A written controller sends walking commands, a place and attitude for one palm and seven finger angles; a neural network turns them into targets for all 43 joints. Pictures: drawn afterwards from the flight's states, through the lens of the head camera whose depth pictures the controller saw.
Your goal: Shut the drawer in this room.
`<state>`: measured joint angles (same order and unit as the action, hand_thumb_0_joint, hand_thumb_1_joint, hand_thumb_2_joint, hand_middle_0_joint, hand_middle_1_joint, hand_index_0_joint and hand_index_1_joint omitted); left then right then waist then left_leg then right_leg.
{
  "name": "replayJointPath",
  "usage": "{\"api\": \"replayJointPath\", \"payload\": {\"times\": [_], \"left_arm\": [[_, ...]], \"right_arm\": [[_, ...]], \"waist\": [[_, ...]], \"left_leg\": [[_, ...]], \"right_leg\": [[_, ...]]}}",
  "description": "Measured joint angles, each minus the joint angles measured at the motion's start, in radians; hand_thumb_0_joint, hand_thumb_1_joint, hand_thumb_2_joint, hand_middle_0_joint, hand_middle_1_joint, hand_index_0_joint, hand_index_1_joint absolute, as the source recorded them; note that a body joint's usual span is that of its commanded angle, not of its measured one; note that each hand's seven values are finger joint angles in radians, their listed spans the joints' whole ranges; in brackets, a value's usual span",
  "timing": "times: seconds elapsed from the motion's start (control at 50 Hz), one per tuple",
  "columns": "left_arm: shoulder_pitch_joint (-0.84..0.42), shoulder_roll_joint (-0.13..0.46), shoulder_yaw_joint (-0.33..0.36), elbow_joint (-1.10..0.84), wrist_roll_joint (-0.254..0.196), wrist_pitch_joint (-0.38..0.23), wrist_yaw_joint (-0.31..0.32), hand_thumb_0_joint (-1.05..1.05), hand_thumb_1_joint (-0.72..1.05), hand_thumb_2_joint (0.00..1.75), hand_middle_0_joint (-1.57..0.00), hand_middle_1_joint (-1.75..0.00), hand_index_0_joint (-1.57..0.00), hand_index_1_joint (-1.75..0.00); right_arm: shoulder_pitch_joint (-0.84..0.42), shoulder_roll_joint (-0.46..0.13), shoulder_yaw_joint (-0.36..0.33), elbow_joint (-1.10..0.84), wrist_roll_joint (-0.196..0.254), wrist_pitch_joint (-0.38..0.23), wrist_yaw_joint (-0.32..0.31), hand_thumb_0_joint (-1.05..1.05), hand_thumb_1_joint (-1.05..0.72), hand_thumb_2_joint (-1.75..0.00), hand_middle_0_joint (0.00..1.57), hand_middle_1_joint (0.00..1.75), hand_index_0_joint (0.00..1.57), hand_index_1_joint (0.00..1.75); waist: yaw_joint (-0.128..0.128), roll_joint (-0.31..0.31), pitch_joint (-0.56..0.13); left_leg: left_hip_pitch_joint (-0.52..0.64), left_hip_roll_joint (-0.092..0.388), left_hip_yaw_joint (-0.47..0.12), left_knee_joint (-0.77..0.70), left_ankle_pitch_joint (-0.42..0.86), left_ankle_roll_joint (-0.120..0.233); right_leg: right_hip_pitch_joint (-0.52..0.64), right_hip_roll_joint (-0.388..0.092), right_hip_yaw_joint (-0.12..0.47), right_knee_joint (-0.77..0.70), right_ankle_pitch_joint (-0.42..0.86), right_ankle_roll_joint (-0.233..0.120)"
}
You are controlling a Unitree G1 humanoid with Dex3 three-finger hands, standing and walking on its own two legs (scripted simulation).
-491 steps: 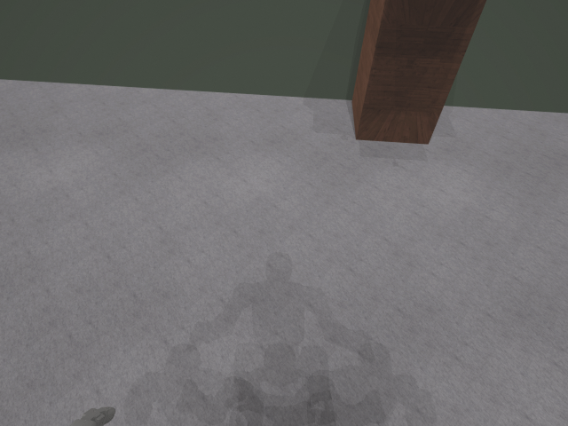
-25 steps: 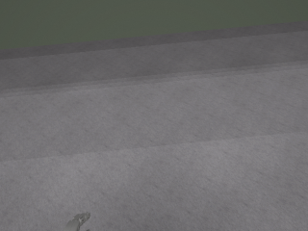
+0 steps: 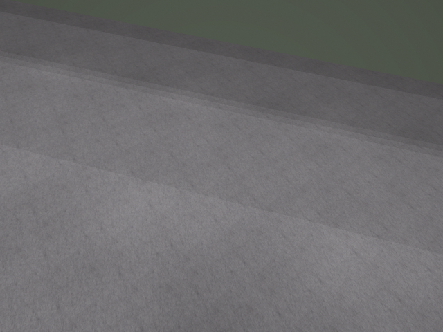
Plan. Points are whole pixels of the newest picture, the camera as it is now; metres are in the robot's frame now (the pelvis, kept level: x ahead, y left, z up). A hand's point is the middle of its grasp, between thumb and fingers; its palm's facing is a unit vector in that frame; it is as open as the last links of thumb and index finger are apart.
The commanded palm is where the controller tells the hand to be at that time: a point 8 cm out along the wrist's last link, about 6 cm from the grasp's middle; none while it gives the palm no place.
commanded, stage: turn or walk to find it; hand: left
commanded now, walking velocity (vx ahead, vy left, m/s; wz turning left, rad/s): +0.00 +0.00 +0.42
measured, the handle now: out of the picture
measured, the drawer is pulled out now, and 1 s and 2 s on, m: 0.25 0.25 0.25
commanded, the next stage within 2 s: none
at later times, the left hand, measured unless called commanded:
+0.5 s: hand out of the picture +0.05 +0.19 -0.14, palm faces +0.18 -0.94 -0.28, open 7.4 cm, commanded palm none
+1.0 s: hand out of the picture -0.15 +0.18 -0.18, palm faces +0.47 -0.85 -0.24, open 7.4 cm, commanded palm none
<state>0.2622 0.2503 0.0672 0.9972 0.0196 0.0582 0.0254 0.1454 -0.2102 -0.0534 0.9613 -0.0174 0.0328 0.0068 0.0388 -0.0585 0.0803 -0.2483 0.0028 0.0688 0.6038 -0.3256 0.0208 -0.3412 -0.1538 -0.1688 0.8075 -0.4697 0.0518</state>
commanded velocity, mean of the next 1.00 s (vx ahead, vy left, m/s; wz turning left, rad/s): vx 0.00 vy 0.00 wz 0.42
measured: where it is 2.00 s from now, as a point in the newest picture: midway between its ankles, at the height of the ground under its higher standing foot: outside the picture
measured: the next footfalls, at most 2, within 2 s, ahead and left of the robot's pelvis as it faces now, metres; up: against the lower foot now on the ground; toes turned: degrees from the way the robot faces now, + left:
right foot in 0.48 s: +0.02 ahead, -0.13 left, +0.00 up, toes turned +7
left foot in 0.96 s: -0.11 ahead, +0.10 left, +0.00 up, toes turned +28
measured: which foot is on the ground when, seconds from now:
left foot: down 0.00-0.48, up 0.50-0.94, down 0.96-1.00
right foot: up 0.00-0.46, down 0.48-0.96, up 0.98-1.00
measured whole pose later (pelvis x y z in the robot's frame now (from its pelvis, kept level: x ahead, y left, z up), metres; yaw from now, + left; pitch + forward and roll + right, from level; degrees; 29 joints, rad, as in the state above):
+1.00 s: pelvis -0.09 -0.02 +0.00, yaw +24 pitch -1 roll +1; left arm 0.25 0.24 0.07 0.99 0.02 0.05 0.02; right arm 0.16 -0.21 -0.06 0.97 -0.02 0.03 0.01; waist 0.03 -0.06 0.08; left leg -0.24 0.01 0.07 0.59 -0.33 0.02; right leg -0.35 -0.17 -0.19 0.77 -0.44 0.05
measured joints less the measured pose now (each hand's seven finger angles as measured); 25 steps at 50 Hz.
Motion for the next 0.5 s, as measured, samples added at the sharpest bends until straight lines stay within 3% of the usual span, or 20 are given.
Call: {"api": "replayJointPath", "payload": {"times": [0.04, 0.1, 0.2, 0.38, 0.46, 0.5], "left_arm": [[0.000, 0.009, 0.004, 0.012, 0.001, 0.018, 0.001, 0.01, 0.91, 0.90, -0.20, -0.30, -0.20, -0.30], [-0.019, 0.012, 0.006, 0.013, 0.000, 0.018, -0.007, 0.01, 0.91, 0.90, -0.20, -0.30, -0.20, -0.30], [-0.055, 0.009, 0.003, -0.014, -0.001, 0.003, -0.011, 0.01, 0.91, 0.90, -0.20, -0.30, -0.20, -0.29], [-0.129, -0.028, -0.008, -0.058, -0.007, -0.001, -0.006, 0.00, 0.91, 0.90, -0.20, -0.30, -0.20, -0.30], [-0.143, -0.047, -0.018, -0.082, -0.012, -0.021, -0.007, 0.00, 0.91, 0.90, -0.20, -0.30, -0.20, -0.30], [-0.142, -0.065, -0.022, -0.083, -0.005, -0.037, -0.003, 0.00, 0.91, 0.90, -0.20, -0.30, -0.20, -0.30]], "right_arm": [[-0.004, 0.010, 0.007, -0.009, -0.004, -0.006, -0.007, 0.00, -0.91, -0.90, 0.20, 0.30, 0.20, 0.30], [-0.004, 0.017, 0.017, -0.015, -0.005, -0.010, -0.017, 0.00, -0.91, -0.90, 0.20, 0.30, 0.20, 0.30], [0.007, 0.026, 0.022, -0.014, -0.002, -0.012, -0.016, 0.00, -0.91, -0.90, 0.21, 0.30, 0.21, 0.30], [0.069, 0.022, 0.006, 0.000, -0.011, 0.004, -0.011, 0.00, -0.91, -0.90, 0.21, 0.30, 0.21, 0.30], [0.097, 0.007, -0.007, 0.011, -0.010, 0.017, -0.009, 0.00, -0.91, -0.90, 0.21, 0.30, 0.21, 0.30], [0.106, -0.008, -0.017, 0.019, -0.003, 0.024, -0.009, 0.00, -0.91, -0.90, 0.21, 0.30, 0.21, 0.30]], "waist": [[-0.002, 0.006, -0.011], [-0.008, 0.023, -0.016], [-0.012, 0.034, -0.020], [-0.063, 0.069, -0.022], [-0.075, 0.087, -0.027], [-0.075, 0.113, -0.021]], "left_leg": [[0.012, 0.001, -0.010, -0.025, 0.003, 0.018], [0.032, -0.004, -0.034, -0.088, 0.047, 0.026], [0.045, -0.025, -0.061, -0.157, 0.102, 0.035], [-0.005, -0.051, -0.122, -0.145, 0.134, 0.019], [-0.057, -0.065, -0.148, -0.099, 0.133, -0.007], [-0.096, -0.064, -0.165, -0.018, 0.063, -0.023]], "right_leg": [[-0.048, 0.029, 0.046, 0.131, -0.033, 0.009], [-0.095, 0.050, 0.089, 0.244, 0.019, 0.019], [-0.117, 0.056, 0.131, 0.261, 0.083, 0.038], [-0.031, 0.093, 0.144, 0.032, 0.035, 0.032], [0.065, 0.118, 0.131, -0.195, 0.130, 0.016], [0.090, 0.128, 0.108, -0.255, 0.196, -0.041]]}}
